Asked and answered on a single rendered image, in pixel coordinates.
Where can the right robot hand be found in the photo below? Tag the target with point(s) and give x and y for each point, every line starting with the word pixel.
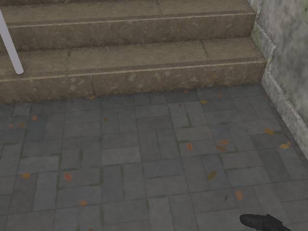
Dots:
pixel 263 223

